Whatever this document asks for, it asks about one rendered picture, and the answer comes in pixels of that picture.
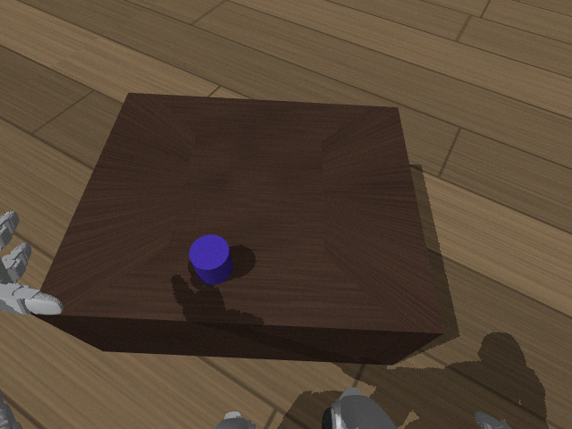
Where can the right robot hand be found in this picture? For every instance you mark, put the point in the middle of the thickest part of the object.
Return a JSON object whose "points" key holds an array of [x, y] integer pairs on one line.
{"points": [[488, 422]]}

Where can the left robot arm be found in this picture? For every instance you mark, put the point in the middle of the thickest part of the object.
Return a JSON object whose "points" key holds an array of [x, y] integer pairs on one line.
{"points": [[7, 419]]}

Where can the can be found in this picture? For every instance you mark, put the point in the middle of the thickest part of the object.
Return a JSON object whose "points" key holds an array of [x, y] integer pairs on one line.
{"points": [[211, 259]]}

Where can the left robot hand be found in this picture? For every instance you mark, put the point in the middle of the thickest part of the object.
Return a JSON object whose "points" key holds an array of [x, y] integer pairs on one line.
{"points": [[18, 298]]}

